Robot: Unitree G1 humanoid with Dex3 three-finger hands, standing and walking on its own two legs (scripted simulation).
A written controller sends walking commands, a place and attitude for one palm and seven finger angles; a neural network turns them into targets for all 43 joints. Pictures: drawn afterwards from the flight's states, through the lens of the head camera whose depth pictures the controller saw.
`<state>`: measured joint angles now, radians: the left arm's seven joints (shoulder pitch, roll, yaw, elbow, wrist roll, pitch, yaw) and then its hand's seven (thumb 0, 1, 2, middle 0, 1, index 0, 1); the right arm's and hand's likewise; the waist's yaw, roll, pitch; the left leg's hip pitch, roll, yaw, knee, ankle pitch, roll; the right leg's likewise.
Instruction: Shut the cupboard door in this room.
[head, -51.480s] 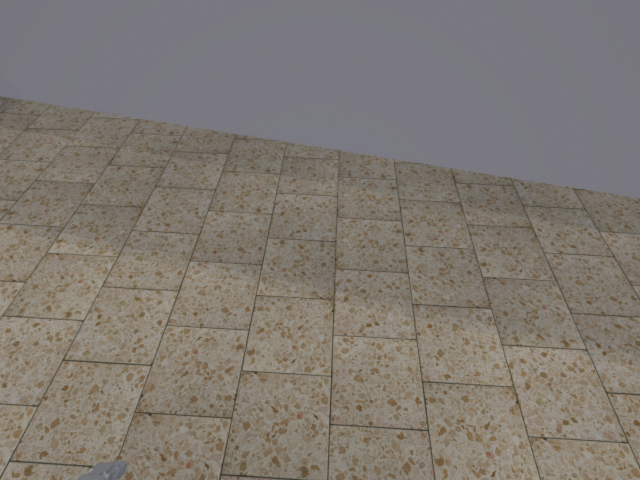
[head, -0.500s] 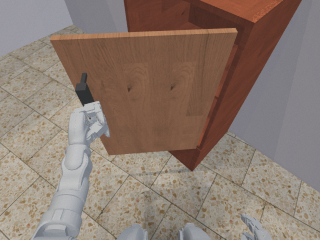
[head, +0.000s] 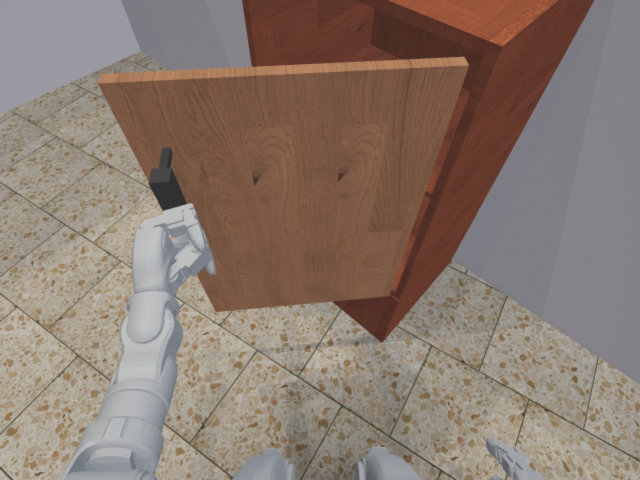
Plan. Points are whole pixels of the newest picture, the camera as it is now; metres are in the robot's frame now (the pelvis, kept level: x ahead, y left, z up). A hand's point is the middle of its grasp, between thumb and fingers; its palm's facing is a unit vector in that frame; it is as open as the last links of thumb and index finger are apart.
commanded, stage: push the door shut along its arc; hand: left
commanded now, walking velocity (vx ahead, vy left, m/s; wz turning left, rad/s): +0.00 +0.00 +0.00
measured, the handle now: (180, 203) +0.47 +0.21 +0.05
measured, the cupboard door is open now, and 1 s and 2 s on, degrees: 48 34 20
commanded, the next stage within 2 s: pull the fist back off the door in 1.86 s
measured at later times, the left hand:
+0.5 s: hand (208, 216) +0.44 +0.16 +0.05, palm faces +0.01 -1.00 -0.04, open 3.1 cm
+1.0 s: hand (229, 185) +0.49 +0.14 +0.06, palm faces -0.14 -0.99 -0.03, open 3.1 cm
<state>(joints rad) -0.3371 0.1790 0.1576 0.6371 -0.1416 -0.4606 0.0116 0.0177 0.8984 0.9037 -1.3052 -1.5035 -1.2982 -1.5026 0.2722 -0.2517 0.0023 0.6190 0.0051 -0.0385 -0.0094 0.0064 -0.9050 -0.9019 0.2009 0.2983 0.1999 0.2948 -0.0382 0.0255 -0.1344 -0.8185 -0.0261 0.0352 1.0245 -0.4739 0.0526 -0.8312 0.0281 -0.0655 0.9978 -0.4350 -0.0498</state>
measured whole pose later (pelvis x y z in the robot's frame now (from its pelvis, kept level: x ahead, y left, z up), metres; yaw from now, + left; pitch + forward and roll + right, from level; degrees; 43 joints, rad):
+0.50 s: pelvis -0.01 +0.00 -0.01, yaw +1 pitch +18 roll -1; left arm -0.68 0.31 0.22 1.01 -0.15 -0.48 -0.15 0.02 0.90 0.90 -1.32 -1.50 -1.30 -1.50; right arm 0.32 -0.27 0.01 0.66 0.01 -0.03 -0.01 0.00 -0.90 -0.90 0.20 0.30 0.20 0.29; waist -0.08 0.03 -0.13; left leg -0.92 -0.03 0.02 1.08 -0.48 0.06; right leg -0.92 0.02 -0.08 1.04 -0.44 -0.05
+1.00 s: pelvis -0.01 +0.01 -0.02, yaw +0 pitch +22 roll -3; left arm -0.93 0.42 0.26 1.21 -0.12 -0.45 -0.26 0.02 0.90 0.90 -1.30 -1.50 -1.30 -1.50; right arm 0.37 -0.28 0.02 0.66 0.01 -0.01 0.00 0.00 -0.90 -0.90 0.20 0.30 0.20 0.29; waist -0.16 0.04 -0.13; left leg -1.03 -0.02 0.02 1.14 -0.49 0.06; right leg -1.02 0.03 -0.09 1.07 -0.43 -0.04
